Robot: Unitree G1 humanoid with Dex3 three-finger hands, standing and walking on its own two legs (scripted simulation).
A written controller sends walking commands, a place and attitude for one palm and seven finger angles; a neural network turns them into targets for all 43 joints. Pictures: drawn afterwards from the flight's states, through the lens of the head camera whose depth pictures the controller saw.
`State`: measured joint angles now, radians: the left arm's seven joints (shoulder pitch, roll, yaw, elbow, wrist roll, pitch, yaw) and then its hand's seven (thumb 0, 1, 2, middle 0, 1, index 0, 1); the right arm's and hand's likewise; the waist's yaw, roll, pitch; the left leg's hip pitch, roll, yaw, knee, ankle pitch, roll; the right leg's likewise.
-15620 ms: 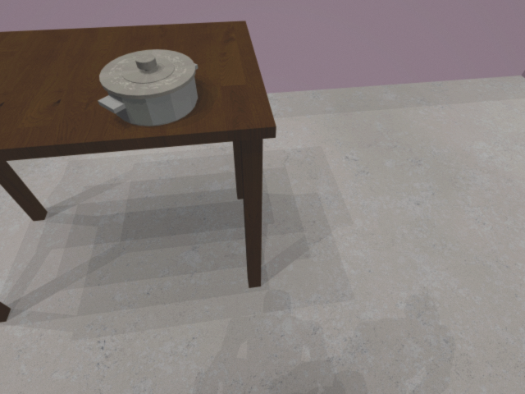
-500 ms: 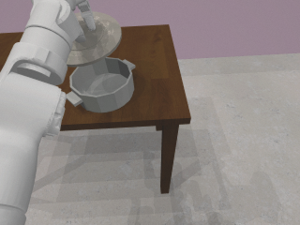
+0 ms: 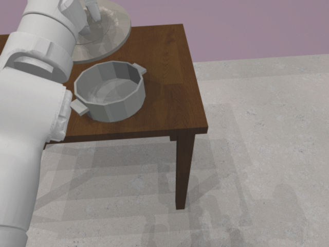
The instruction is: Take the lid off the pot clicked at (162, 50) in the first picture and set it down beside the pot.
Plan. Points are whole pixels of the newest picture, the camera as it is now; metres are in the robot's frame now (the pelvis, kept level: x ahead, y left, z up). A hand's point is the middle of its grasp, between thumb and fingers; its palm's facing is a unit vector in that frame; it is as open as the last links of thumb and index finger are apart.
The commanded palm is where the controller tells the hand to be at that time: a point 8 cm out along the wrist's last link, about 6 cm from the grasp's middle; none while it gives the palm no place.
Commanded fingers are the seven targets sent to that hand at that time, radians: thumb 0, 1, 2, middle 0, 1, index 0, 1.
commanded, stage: move the lid sideways beside the pot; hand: left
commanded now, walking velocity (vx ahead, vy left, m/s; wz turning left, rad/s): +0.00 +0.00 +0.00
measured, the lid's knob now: (81, 18) +0.53 +0.14 +0.29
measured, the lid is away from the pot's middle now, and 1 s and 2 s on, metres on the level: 0.01 0.14 0.25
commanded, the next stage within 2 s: none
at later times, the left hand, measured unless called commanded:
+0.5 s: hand (42, 23) +0.49 +0.20 +0.30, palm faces -0.18 -0.10 -0.98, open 6.5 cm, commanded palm +0.48 +0.20 +0.38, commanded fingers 0.00 0.86 0.70 -0.88 -1.08 -0.93 -1.05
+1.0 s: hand (14, 24) +0.48 +0.25 +0.31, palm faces -0.18 -0.12 -0.98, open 6.5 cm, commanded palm +0.48 +0.25 +0.38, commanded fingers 0.00 0.86 0.70 -0.88 -1.08 -0.93 -1.05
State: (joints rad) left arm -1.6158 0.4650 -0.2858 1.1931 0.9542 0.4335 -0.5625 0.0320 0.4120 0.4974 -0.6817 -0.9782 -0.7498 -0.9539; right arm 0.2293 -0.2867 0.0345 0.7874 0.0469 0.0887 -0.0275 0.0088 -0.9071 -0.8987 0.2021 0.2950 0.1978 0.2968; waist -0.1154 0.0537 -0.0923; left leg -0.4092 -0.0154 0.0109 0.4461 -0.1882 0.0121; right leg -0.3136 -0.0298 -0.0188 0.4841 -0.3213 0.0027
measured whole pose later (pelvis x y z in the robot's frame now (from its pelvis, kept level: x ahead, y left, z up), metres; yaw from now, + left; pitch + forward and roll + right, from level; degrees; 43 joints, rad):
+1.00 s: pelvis +0.00 +0.00 +0.00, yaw +0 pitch +9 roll +0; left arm -1.54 0.73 -0.24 1.16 1.02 0.28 -0.59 0.04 0.41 0.50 -0.68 -0.97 -0.76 -0.96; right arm 0.25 -0.29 0.03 0.75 0.07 0.15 -0.04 0.01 -0.91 -0.90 0.20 0.30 0.20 0.30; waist -0.12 0.04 -0.08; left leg -0.44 -0.01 0.00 0.49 -0.21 0.01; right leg -0.33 -0.02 -0.02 0.49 -0.32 0.01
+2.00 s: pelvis +0.01 +0.01 +0.00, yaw +0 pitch +11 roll -1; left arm -1.51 0.96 -0.19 1.18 1.05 0.18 -0.62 0.05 0.41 0.50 -0.67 -0.97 -0.76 -0.96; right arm 0.25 -0.31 0.04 0.73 0.10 0.16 -0.05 0.01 -0.91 -0.90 0.20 0.30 0.20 0.30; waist -0.11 0.04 -0.05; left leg -0.47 0.00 -0.01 0.52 -0.23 0.01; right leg -0.32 -0.01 -0.03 0.45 -0.31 0.01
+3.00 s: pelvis +0.01 +0.01 -0.01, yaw +0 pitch +12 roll -1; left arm -1.45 0.93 -0.16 1.23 1.04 0.22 -0.60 0.06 0.42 0.49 -0.67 -0.97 -0.76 -0.97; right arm 0.28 -0.31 0.03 0.73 0.09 0.14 -0.04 0.01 -0.91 -0.90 0.20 0.30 0.20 0.30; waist -0.13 0.04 -0.06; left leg -0.51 0.01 0.00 0.56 -0.26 0.02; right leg -0.36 0.00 -0.03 0.48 -0.33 0.01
